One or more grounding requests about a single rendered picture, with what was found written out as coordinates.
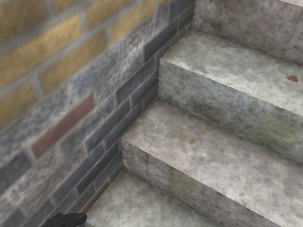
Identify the left robot hand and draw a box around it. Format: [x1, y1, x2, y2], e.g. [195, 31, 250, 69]
[42, 213, 87, 227]

